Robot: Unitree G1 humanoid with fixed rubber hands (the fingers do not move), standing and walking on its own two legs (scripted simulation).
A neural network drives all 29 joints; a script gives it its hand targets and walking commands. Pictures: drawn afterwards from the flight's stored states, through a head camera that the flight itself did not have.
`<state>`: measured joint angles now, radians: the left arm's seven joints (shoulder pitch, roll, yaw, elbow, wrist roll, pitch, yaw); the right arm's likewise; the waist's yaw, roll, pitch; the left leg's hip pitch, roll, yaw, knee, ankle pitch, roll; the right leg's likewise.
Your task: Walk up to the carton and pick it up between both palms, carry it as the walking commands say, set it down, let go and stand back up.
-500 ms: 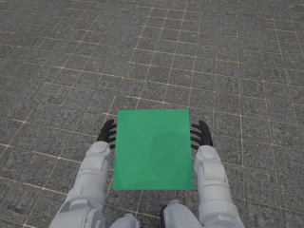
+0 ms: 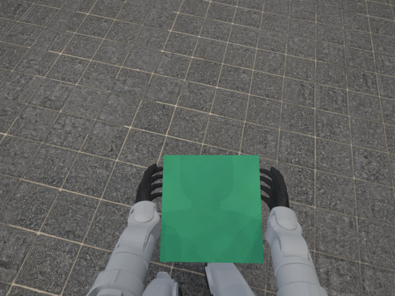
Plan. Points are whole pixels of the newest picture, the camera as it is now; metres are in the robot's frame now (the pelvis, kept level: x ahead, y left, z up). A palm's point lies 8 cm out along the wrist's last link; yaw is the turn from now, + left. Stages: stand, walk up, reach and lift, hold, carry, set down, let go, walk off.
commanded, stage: set down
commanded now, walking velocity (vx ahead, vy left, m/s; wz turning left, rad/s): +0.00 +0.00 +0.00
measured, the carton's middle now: (210, 204) +0.33 -0.08 -0.17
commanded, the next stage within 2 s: none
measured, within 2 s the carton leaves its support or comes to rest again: neither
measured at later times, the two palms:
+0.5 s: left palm (158, 195) +0.37 +0.04 -0.16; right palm (269, 198) +0.32 -0.23 -0.16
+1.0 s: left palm (163, 192) +0.40 +0.03 -0.25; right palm (259, 196) +0.35 -0.24 -0.24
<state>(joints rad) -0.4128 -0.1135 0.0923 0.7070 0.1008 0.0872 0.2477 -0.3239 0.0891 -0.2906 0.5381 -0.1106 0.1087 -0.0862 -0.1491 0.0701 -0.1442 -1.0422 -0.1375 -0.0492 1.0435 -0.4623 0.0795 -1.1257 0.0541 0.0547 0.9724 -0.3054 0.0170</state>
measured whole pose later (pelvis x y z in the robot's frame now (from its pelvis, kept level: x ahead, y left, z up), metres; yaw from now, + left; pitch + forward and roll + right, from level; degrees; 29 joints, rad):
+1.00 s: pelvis -0.07 -0.04 -0.16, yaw +4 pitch +37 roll +3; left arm -0.95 0.00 0.22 0.84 0.10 0.23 0.22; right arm -0.79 0.05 -0.37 0.57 -0.12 0.28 -0.21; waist -0.14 0.05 -0.06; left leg -1.73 -0.17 -0.01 1.68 -0.59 0.00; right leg -1.84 0.08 0.04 1.62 -0.42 -0.01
